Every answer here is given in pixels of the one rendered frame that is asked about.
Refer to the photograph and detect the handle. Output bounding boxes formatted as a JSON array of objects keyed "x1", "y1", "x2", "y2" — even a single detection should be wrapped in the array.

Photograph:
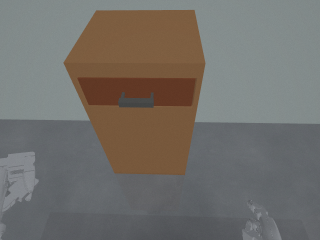
[{"x1": 118, "y1": 92, "x2": 154, "y2": 108}]

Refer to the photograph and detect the cabinet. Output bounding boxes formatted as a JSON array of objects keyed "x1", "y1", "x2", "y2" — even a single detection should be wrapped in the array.
[{"x1": 63, "y1": 10, "x2": 206, "y2": 175}]

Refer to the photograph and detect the right robot hand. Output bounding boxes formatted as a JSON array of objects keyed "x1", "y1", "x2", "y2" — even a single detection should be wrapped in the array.
[{"x1": 242, "y1": 200, "x2": 282, "y2": 240}]

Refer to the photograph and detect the drawer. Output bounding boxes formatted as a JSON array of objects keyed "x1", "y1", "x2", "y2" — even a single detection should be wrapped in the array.
[{"x1": 77, "y1": 77, "x2": 196, "y2": 107}]

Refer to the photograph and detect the left robot hand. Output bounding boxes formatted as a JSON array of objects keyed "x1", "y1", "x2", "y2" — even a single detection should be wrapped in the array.
[{"x1": 0, "y1": 151, "x2": 39, "y2": 222}]

